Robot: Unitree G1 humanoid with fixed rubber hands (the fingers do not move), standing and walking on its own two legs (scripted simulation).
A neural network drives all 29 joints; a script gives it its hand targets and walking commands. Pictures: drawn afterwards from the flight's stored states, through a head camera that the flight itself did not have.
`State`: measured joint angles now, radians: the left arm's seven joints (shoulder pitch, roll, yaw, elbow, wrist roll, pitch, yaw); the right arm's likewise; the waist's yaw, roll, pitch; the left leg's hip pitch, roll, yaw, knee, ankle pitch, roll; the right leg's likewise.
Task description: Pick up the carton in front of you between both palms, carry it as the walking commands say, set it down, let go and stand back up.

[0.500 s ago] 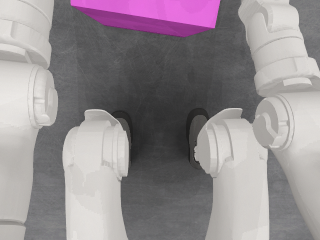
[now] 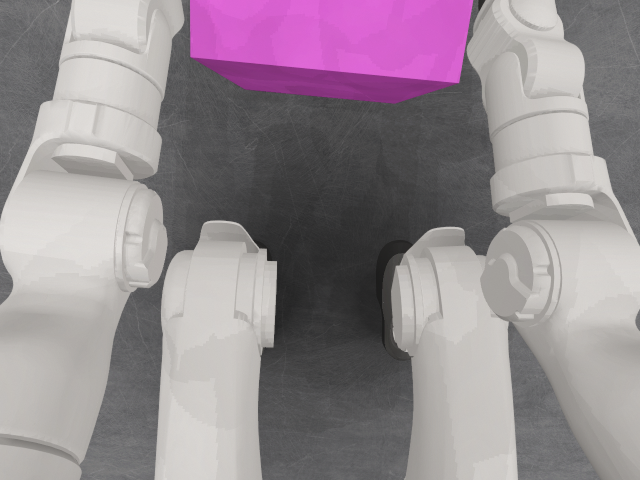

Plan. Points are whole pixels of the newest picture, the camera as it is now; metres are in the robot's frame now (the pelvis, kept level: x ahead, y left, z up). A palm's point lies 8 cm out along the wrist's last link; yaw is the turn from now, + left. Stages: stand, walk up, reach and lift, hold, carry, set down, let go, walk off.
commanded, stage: reach and lift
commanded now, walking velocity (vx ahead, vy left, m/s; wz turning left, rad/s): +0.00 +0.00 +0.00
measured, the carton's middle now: out of the picture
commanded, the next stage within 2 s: none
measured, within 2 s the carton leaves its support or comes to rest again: neither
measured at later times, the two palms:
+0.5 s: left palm out of the picture +0.50 +0.18 +0.05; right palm out of the picture +0.50 -0.12 +0.05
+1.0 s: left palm out of the picture +0.45 +0.18 +0.20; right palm out of the picture +0.46 -0.12 +0.21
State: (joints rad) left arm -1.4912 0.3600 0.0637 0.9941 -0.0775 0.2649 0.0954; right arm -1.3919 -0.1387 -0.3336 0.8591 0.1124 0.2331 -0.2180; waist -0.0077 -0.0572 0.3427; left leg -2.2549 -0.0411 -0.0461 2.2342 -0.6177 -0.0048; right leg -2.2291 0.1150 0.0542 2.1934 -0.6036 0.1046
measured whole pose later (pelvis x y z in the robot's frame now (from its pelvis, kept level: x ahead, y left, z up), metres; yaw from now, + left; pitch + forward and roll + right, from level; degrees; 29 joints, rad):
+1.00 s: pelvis +0.03 -0.01 +0.24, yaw +4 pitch +35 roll -1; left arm -0.79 -0.03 0.38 0.69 0.22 0.37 0.03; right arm -0.74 0.11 -0.46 0.62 -0.19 0.34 -0.07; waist -0.01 -0.02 -0.23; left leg -1.52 -0.10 -0.11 1.39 -0.47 -0.03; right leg -1.50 0.10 0.11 1.37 -0.48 0.06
